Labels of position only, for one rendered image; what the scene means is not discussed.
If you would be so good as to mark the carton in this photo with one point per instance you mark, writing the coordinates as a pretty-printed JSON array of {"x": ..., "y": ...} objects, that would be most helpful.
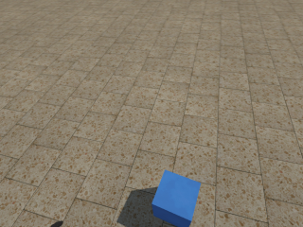
[{"x": 175, "y": 199}]

